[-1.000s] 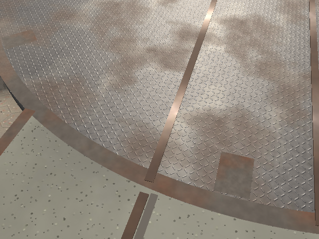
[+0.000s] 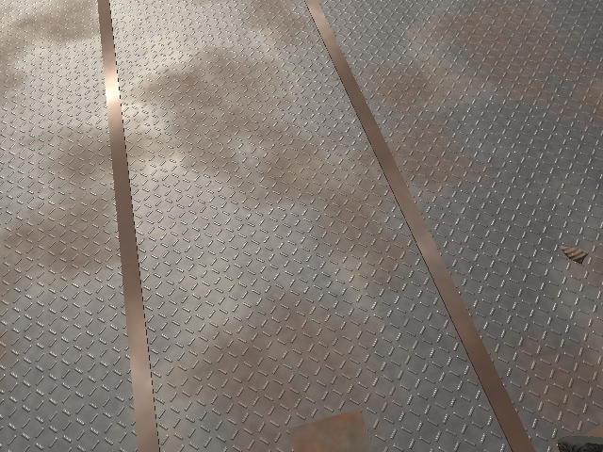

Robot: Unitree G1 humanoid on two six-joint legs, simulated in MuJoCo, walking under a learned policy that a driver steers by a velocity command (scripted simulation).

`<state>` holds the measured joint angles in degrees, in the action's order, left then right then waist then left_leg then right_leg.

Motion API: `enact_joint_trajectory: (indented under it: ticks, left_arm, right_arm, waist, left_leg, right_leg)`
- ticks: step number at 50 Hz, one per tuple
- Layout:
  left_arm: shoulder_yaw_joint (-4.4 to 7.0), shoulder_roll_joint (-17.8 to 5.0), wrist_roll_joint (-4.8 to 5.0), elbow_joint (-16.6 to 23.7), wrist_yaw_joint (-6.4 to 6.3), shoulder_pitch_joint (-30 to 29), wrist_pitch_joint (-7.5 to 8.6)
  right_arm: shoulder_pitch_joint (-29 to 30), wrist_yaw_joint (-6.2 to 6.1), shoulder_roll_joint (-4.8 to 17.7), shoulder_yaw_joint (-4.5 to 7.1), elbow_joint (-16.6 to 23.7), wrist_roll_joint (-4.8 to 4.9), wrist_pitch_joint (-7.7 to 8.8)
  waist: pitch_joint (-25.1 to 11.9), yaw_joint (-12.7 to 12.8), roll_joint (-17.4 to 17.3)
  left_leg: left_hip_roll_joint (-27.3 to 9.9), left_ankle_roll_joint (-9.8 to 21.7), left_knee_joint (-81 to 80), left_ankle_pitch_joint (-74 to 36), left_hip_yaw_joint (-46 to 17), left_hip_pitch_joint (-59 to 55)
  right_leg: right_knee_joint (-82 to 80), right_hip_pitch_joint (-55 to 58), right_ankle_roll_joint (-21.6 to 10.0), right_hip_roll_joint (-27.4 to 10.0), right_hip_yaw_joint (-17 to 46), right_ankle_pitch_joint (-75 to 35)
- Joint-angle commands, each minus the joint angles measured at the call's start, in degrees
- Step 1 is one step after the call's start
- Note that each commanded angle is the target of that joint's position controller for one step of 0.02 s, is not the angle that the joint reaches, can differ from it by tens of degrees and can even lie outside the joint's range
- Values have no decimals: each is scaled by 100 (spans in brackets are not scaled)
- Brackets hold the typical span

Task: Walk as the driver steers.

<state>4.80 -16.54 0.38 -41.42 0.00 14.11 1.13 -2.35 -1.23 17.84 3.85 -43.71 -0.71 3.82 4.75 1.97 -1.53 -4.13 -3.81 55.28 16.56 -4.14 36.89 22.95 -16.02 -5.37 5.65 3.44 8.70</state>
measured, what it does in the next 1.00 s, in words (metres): walks ahead: left foot, then right foot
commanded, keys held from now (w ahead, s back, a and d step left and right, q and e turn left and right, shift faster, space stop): no key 1.00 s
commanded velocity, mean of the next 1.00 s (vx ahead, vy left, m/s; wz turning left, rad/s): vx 0.04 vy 0.00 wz -0.12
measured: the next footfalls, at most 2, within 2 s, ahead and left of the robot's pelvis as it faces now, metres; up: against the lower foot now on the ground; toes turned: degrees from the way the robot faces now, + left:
left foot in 0.20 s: +0.21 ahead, +0.15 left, +0.00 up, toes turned -5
right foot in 0.46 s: +0.11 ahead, -0.11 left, +0.00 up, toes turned -2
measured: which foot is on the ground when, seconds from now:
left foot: up 0.00-0.18, down 0.20-1.00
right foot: down 0.00-0.22, up 0.24-0.44, down 0.46-1.00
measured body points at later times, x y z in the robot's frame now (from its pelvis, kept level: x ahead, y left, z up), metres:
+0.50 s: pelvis +0.11 +0.03 -0.01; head +0.13 +0.03 +0.44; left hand +0.24 +0.29 -0.13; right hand +0.23 -0.23 -0.13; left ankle +0.17 +0.15 -0.74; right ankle +0.07 -0.11 -0.74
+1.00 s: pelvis +0.13 +0.01 -0.01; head +0.14 +0.00 +0.44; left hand +0.21 +0.26 -0.15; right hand +0.20 -0.27 -0.15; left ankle +0.17 +0.15 -0.74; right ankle +0.07 -0.11 -0.74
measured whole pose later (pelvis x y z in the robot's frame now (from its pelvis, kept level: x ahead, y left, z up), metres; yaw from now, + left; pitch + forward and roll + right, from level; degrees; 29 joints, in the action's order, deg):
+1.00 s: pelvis +0.13 +0.01 -0.01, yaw -4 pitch -2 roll +0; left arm 1.7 -12.7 -0.3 -55.0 -1.5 13.6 0.4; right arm -7.0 -1.7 14.4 2.5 -59.0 0.0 -0.7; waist 2.3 -0.5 -0.4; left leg -1.6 -2.3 29.1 12.5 -1.7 15.0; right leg 29.1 -7.4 0.0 0.6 2.3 20.1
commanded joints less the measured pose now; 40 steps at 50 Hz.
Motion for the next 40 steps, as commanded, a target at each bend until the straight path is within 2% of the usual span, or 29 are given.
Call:
enact_joint_trajectory:
  ticks: [1, 3, 6, 8, 9, 10, 11, 12, 13, 14, 15, 16, 17, 18, 20, 21, 22, 23, 24, 25, 26, 27, 31, 40]
  left_arm:
    - [235, -920, 49, 450, -149, -255, -17]
    - [197, -859, 17, 389, -180, -167, -69]
    - [138, -797, -38, 288, -159, -94, -94]
    - [88, -731, -30, 256, -149, -154, -93]
    - [48, -668, -6, 250, -155, -253, -91]
    - [3, -554, -32, 219, -156, -151, -64]
    - [-64, -357, -176, 260, -151, 115, -9]
    - [-87, -268, -142, 129, -167, 719, -2]
    - [-67, -501, -144, 117, -178, 548, -65]
    - [-11, -677, -75, 178, -189, 222, -149]
    - [12, -677, -34, 181, -207, 1, -246]
    - [42, -725, -37, 167, -207, -66, -334]
    - [48, -679, -28, 108, -199, -35, -395]
    - [9, -522, -13, 38, -186, 45, -415]
    - [-57, -251, -20, -174, -167, 152, -381]
    - [-55, -206, -39, -285, -150, 234, -361]
    - [-45, -236, -76, -327, -133, 198, -359]
    - [-27, -401, -145, -271, -127, 78, -360]
    - [-2, -628, -150, -175, -145, -56, -363]
    - [23, -689, -124, -301, -128, -129, -340]
    - [-33, -453, -129, -259, -107, -251, -281]
    - [-67, -376, -164, -313, -112, -272, -220]
    - [-70, -441, -114, -512, -141, -53, -42]
    - [-134, -337, -75, -867, -164, 122, -26]
  right_arm:
    - [-428, 21, 293, 45, 138, 13, -59]
    - [-156, 76, 290, 22, 198, 45, -62]
    - [47, 128, 412, 48, 261, 42, -43]
    - [-28, 159, 503, 86, 266, 11, 10]
    - [-186, 172, 482, 92, 223, -11, 50]
    - [-272, 167, 549, 97, 217, -84, 101]
    - [-336, 130, 860, 132, 273, -190, 124]
    - [-331, 106, 727, 83, 221, -243, 51]
    - [-415, 113, 244, -45, 160, -127, -11]
    - [-481, 142, 173, -95, 113, -71, -45]
    - [-528, 155, 313, -67, 69, -61, -82]
    - [-432, 155, 487, -27, 77, -36, -104]
    - [-247, 141, 567, -10, 89, -33, -123]
    - [-30, 138, 558, -8, 95, -28, -162]
    - [139, 136, 439, -28, 59, 1, -253]
    - [99, 132, 397, -41, 10, 24, -284]
    - [-56, 137, 328, -66, -61, 39, -286]
    - [-205, 156, 253, -96, -128, 30, -260]
    - [-266, 191, 256, -109, -154, -29, -228]
    - [-295, 196, 155, -111, -163, -41, -216]
    - [-115, 176, 232, -106, -200, -63, -210]
    - [-92, 154, 203, -99, -227, -37, -211]
    - [-259, 68, 205, -76, -462, 17, -244]
    - [-330, 0, 255, -35, -946, 53, -348]
  waist:
    - [-1214, -237, 619]
    - [-1191, -90, 693]
    - [-1047, 22, 773]
    - [-963, -46, 838]
    - [-930, -197, 834]
    - [-962, -245, 667]
    - [-1303, -48, 6]
    - [-1612, 196, -849]
    - [-1694, 31, -1051]
    - [-1553, -125, -939]
    - [-1467, -200, -831]
    - [-1304, -216, -708]
    - [-1198, -129, -624]
    - [-1060, -27, -627]
    - [-1005, 19, -703]
    - [-1052, 52, -712]
    - [-1067, 18, -691]
    - [-1047, -68, -486]
    - [-909, -223, -117]
    - [-721, -397, 544]
    - [-576, -294, 473]
    - [-533, -318, 489]
    - [-550, -286, 383]
    - [-497, -238, 210]
  left_leg:
    - [192, -103, -849, -984, 159, -770]
    - [237, -93, -1341, -1355, 150, -940]
    - [282, 9, -1811, -1158, 110, -1034]
    - [314, 193, -2248, -971, 130, -1223]
    - [324, 326, -2787, -1375, 191, -1572]
    - [109, 503, -3244, -2584, -7, -2146]
    - [-657, 821, -3008, -4637, -656, -2976]
    - [-1354, 1691, -2832, -5452, -1390, -3569]
    - [-1673, 2074, -3063, -4905, -1937, -3466]
    - [-1573, 2047, -3221, -4164, -2016, -3434]
    - [-1480, 1946, -3330, -3516, -1985, -3401]
    - [-1457, 1861, -3466, -2975, -1899, -3162]
    - [-1340, 1716, -3554, -2503, -1684, -2861]
    - [-1093, 1526, -3633, -2077, -1347, -2561]
    - [-668, 1289, -3590, -1625, -770, -2242]
    - [-536, 1211, -3522, -1307, -589, -2175]
    - [-424, 1068, -3513, -848, -491, -2107]
    - [-331, 819, -3489, -247, -424, -1944]
    - [-136, 612, -3343, 277, -248, -1832]
    - [182, 413, -3259, 201, 161, -2195]
    - [193, 331, -3030, -129, 201, -2496]
    - [185, 369, -2938, -401, 216, -2611]
    - [150, 452, -2790, -1247, 189, -2671]
    - [168, 363, -2772, -1635, 202, -2797]
  right_leg:
    - [-264, 375, -794, -1263, 742, -3422]
    - [-210, 417, -691, -1273, 793, -3021]
    - [29, 636, -667, -1430, 1092, -2613]
    - [325, 758, -598, -1499, 1347, -2372]
    - [527, 720, -463, -1397, 1366, -2119]
    - [753, 559, -227, -1140, 1319, -1728]
    - [1321, 214, 45, -686, 1018, -717]
    - [1837, -331, 401, -258, 634, 1344]
    - [2088, -449, 644, -393, 487, 2358]
    - [2315, -631, 727, -464, 446, 2514]
    - [2596, -801, 802, -484, 386, 2642]
    - [2838, -842, 878, -567, 392, 2579]
    - [2805, -689, 916, -670, 381, 2453]
    - [2322, -450, 920, -722, 278, 2300]
    - [1213, 213, 871, -630, -40, 1286]
    - [633, 570, 820, -541, -191, 618]
    - [255, 827, 746, -512, -220, 236]
    - [196, 998, 623, -756, 48, -55]
    - [139, 868, 437, -1100, 369, -106]
    - [108, 124, 251, -1040, 398, 976]
    - [-70, -220, 255, -973, 392, 1376]
    - [-142, -329, 326, -979, 391, 1344]
    - [43, -64, 466, -896, 270, 333]
    - [85, 157, 437, -814, 159, -229]
Keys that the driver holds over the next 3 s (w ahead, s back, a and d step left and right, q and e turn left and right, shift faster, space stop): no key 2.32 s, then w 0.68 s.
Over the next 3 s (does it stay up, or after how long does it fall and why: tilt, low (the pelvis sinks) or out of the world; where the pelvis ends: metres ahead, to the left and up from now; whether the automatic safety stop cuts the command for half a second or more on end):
stays up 0.37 0.00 -0.02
